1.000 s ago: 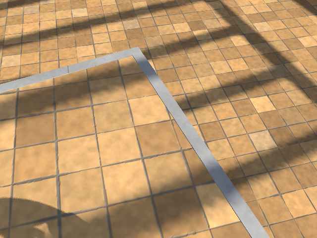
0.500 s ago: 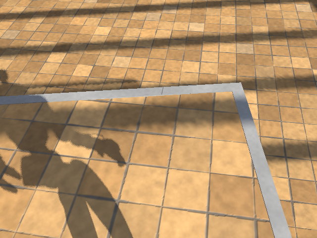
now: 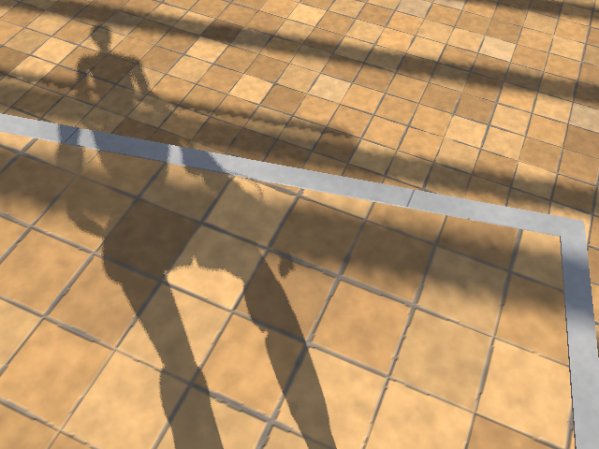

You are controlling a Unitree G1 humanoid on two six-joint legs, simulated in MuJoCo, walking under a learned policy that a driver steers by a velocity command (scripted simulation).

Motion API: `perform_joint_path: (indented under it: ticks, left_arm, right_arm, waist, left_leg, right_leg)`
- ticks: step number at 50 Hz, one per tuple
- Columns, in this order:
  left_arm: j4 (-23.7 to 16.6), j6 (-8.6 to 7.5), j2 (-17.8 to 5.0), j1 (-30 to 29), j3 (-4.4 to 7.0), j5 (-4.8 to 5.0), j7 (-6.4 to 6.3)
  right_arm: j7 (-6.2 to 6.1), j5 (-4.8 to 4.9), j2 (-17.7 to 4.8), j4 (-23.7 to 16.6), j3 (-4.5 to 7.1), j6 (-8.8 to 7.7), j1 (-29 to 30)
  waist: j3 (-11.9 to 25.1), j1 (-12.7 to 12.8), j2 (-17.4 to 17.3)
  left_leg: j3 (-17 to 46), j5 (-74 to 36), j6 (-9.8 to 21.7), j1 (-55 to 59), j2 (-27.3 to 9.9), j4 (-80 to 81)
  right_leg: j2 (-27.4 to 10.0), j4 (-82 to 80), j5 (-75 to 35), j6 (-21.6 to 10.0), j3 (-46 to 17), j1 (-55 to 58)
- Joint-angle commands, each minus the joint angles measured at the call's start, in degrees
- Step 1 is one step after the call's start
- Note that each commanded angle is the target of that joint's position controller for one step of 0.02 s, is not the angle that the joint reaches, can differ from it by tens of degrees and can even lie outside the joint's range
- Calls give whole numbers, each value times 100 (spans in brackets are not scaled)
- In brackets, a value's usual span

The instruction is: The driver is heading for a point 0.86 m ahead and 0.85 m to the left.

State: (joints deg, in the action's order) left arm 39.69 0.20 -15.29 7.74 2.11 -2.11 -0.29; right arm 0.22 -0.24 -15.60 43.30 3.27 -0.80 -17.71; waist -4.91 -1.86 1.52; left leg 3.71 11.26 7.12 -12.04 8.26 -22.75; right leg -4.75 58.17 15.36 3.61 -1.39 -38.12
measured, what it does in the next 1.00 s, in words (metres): steps on the spot, turning left: right foot, then left foot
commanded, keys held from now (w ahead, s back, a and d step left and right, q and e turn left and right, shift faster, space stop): q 0.64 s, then no key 0.36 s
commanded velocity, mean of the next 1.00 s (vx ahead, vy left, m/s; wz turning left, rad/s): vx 0.04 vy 0.00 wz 0.49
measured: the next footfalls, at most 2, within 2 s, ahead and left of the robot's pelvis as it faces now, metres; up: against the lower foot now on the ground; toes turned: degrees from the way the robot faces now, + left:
right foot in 0.24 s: +0.21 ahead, -0.11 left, +0.00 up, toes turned +13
left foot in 0.68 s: +0.09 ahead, +0.09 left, +0.00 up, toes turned +25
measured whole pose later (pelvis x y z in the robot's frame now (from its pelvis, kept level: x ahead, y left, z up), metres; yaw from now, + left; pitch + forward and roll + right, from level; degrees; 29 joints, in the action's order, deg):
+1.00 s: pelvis +0.08 +0.01 +0.00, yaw +29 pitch +0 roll -1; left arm 42.1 4.5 -15.8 14.2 2.3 -0.8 0.4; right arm -0.4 -1.1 -12.8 39.2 0.1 0.8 -12.0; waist -2.0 0.2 1.3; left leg 2.8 12.4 4.6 -11.8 4.6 -24.9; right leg -0.5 40.5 22.1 0.3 1.1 -19.3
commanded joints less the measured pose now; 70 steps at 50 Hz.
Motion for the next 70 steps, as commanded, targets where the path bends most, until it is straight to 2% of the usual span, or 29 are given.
perform_joint_path:
  ticks: [1, 7, 9, 11, 12, 13, 14, 15, 16, 17, 20, 27, 30, 32, 33, 34, 35, 36, 38, 39, 41, 48, 51, 53, 54, 55, 57, 63, 70]
  left_arm:
    - [-306, 41, -398, 201, 73, 29, -47]
    - [-534, -21, -532, -325, 30, 107, -90]
    - [-569, -66, -546, -186, 14, 158, -109]
    - [-487, -143, -589, 309, 25, 142, -165]
    - [-437, -212, -811, 766, 84, 75, -231]
    - [-534, -200, -1250, 919, 158, 59, -310]
    - [-454, -71, -1320, 996, 190, 184, -249]
    - [-538, -12, -983, 883, 137, 218, -207]
    - [-587, 16, -664, 659, 50, 195, -199]
    - [-655, 45, -570, 411, 18, 123, -201]
    - [-632, 12, -699, 288, 76, 21, -203]
    - [-538, -20, -909, 576, 208, 4, -69]
    - [-530, 54, -1027, 558, 267, -16, -8]
    - [-491, 129, -1120, 529, 304, 63, 8]
    - [-423, 154, -1049, 657, 290, 98, 19]
    - [-415, 185, -757, 876, 222, 79, 75]
    - [-805, 224, -361, 693, 77, 54, 51]
    - [-769, 308, -728, 294, 152, 53, -35]
    - [-558, 337, -679, 476, 170, 171, 25]
    - [-424, 312, -738, 617, 210, 124, 42]
    - [-191, 303, -736, 833, 225, 61, 67]
    - [-185, 361, -395, 416, 94, 126, 71]
    - [-101, 299, -300, 612, 55, 162, -8]
    - [-1, 165, -274, 860, 3, 83, -76]
    - [-21, 76, -496, 964, 7, 14, -109]
    - [-31, 38, -817, 479, 78, 122, -60]
    - [-65, 7, -458, 372, 4, 142, 34]
    - [120, -18, -405, 640, 13, 154, -54]
    - [346, -28, -407, 638, 29, 137, -78]
  right_arm:
    - [-58, 28, -893, -320, 227, -28, -138]
    - [-119, -58, -975, -329, 291, 124, -394]
    - [-120, -59, -1019, -393, 317, 166, -215]
    - [-103, 6, -1041, -516, 317, 157, 217]
    - [-76, 90, -899, -643, 263, 92, 347]
    - [-85, 96, -435, -752, 150, 60, -80]
    - [-121, -12, -793, -721, 258, 153, -460]
    - [-125, -170, -970, -556, 306, 232, -465]
    - [-65, -195, -988, -480, 323, 304, -185]
    - [-18, -161, -857, -503, 305, 357, -79]
    - [116, -59, -727, -553, 242, 448, 33]
    - [233, -64, -492, -918, 81, 478, 725]
    - [241, -16, -549, -1035, 61, 441, 790]
    - [224, -21, -475, -1011, 42, 358, 507]
    - [173, -75, -513, -933, 49, 298, 300]
    - [106, -158, -864, -945, 119, 230, 162]
    - [75, -118, -1661, -1106, 287, 249, 228]
    - [22, -148, -1512, -1017, 317, 259, -124]
    - [1, -89, -861, -957, 75, 250, 576]
    - [-34, -73, -784, -984, 44, 216, 848]
    - [-84, -36, -571, -939, -46, 134, 811]
    - [-81, -99, -487, -709, -107, 93, 501]
    - [-104, -95, -478, -618, -134, 99, 590]
    - [-131, -41, -268, -571, -225, 44, 600]
    - [-115, -48, -88, -565, -281, -3, 477]
    - [-82, -15, -80, -444, -248, 48, 154]
    - [-55, -107, -343, -268, -181, 84, 414]
    - [-99, -51, -172, 9, -189, 7, 430]
    - [-144, -36, -187, 376, -166, 19, 381]
  waist:
    - [893, 137, -515]
    - [719, -118, -618]
    - [688, -18, -673]
    - [693, 330, -693]
    - [1022, 532, -369]
    - [1495, 302, 855]
    - [1888, 177, 1519]
    - [1505, 108, 674]
    - [1120, 134, 271]
    - [833, 63, 193]
    - [732, 68, 633]
    - [868, 300, 778]
    - [906, 336, 888]
    - [941, 146, 761]
    - [919, 79, 482]
    - [786, 87, -741]
    - [434, 129, -2041]
    - [504, -288, -1425]
    - [177, 226, -1126]
    - [255, 340, -1169]
    - [616, 349, -913]
    - [524, 35, -943]
    - [563, 182, -810]
    - [759, 351, -445]
    - [913, 293, -53]
    - [591, -111, 571]
    - [338, 160, 390]
    - [460, 264, -38]
    - [421, 243, -158]
  left_leg:
    - [1100, -4461, 516, 461, -1444, 64]
    - [1767, -4573, 420, 1018, -1529, -486]
    - [2073, -4413, 317, 956, -1504, -691]
    - [2144, -3838, -10, 491, -1167, -1059]
    - [1958, -2954, -279, -37, -919, -1729]
    - [958, 551, -527, -812, -297, -3106]
    - [256, 3139, -650, -1551, 310, -4067]
    - [285, 2793, -709, -1789, -93, -4779]
    - [266, 2298, -771, -1808, -228, -4967]
    - [211, 1955, -892, -1741, -377, -4878]
    - [-53, 1409, -1086, -1603, -459, -4734]
    - [-361, 1400, -942, -1172, -827, -2967]
    - [-630, 1487, -811, -643, -751, -2112]
    - [-809, 964, -662, -27, -637, -1029]
    - [-604, 630, -565, 516, -573, -299]
    - [841, 670, -365, 924, -1480, 792]
    - [2827, -520, 362, 725, -2982, 1050]
    - [2519, -879, 842, 262, -3002, 843]
    - [1473, -700, 565, -105, -2206, 836]
    - [1164, -911, 400, 18, -1895, 793]
    - [900, -1946, 393, 334, -1783, 609]
    - [1118, -1042, 441, 408, -1806, 487]
    - [1243, -1166, 368, 161, -1764, 269]
    - [1213, -911, -26, -407, -1632, 168]
    - [1003, -439, -237, -676, -1420, -34]
    - [533, 211, -345, -283, -823, 283]
    - [577, -108, -339, 150, -921, 373]
    - [597, -546, -360, 134, -1013, 384]
    - [595, -713, -383, 297, -1063, 429]
  right_leg:
    - [193, -347, -460, -21, 92, 363]
    - [489, -1328, -157, -243, -87, 362]
    - [624, -1906, 55, -382, -161, 808]
    - [692, -3140, -435, -546, -178, 1950]
    - [48, -3665, -1408, -754, -614, 3109]
    - [-1638, -3497, -3759, -1216, -1970, 4124]
    - [-2270, -3502, -5118, -2102, -3223, 4184]
    - [-2119, -3558, -4581, -2167, -2768, 3880]
    - [-1686, -3638, -3850, -1957, -2040, 3479]
    - [-1320, -3849, -3065, -1703, -1445, 3098]
    - [-858, -3990, -2859, -1562, -578, 2752]
    - [-1119, -4117, -1556, -1602, -100, 2767]
    - [-1202, -3919, -1398, -1483, 69, 2640]
    - [-1184, -3442, -1419, -1217, 306, 2482]
    - [-1048, -3009, -1176, -903, 481, 2091]
    - [-584, -1870, -124, -428, 997, 1327]
    - [448, -1023, 2065, -50, 1102, 0]
    - [237, -217, 2048, -91, 286, 330]
    - [174, -105, 1139, -145, 106, 591]
    - [237, -115, 776, -167, 213, 700]
    - [336, 10, 551, -142, 268, 949]
    - [428, -1785, 718, -341, 262, 1575]
    - [538, -2858, 441, -474, 316, 2295]
    - [134, -3913, -873, -550, -107, 3505]
    - [-558, -4031, -1372, -641, -755, 3974]
    - [-676, -3831, -1394, -869, -929, 3027]
    - [-271, -3780, -884, -673, -521, 2668]
    - [-141, -3668, -995, -638, -353, 2985]
    - [-127, -3756, -1026, -676, -353, 2958]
